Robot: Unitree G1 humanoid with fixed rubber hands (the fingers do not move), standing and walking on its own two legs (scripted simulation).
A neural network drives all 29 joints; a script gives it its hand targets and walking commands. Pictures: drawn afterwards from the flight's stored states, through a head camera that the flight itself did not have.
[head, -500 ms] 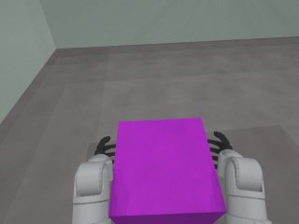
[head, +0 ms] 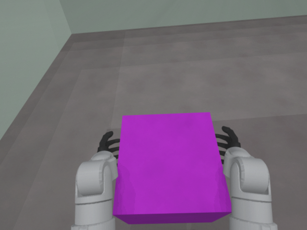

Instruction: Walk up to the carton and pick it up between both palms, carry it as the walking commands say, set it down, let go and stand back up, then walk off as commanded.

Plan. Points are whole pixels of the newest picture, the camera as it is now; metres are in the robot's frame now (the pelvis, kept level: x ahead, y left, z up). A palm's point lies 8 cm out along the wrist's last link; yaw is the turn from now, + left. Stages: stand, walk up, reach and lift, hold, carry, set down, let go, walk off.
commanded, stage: carry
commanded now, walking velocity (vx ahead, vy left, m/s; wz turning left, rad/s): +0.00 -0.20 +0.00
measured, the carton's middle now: (167, 170) +0.29 +0.01 +0.01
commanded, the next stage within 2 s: none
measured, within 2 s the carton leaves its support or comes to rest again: neither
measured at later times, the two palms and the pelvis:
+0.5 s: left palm (135, 186) +0.21 +0.08 +0.08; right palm (281, 188) +0.22 -0.22 +0.08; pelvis -0.07 -0.07 +0.00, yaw +1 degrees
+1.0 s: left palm (185, 228) +0.13 -0.02 +0.09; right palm out of the picture +0.13 -0.33 +0.07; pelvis -0.15 -0.17 +0.01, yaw +0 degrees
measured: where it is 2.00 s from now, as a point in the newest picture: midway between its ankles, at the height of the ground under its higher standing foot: outside the picture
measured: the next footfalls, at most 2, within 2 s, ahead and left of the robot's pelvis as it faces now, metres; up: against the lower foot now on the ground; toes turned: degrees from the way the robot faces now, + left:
left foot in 0.12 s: +0.07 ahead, +0.11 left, +0.00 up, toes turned +9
left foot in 0.58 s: -0.05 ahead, +0.01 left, +0.00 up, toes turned +9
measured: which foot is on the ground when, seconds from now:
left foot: up 0.00-0.10, down 0.12-0.36, up 0.38-0.56, down 0.58-0.92, up 0.94-1.00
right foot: down 0.00-0.62, up 0.64-0.86, down 0.88-1.00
